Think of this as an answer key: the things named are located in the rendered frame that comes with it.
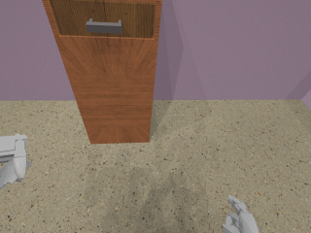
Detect robot left hand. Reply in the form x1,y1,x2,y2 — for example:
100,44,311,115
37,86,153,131
0,133,31,190

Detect handle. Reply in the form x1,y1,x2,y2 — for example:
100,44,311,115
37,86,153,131
86,18,122,34

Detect cabinet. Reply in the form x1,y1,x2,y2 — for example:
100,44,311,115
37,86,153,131
42,0,162,145

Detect drawer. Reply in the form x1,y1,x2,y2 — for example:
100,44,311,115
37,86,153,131
49,0,156,39

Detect robot right hand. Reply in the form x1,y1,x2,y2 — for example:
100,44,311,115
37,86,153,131
223,195,259,233

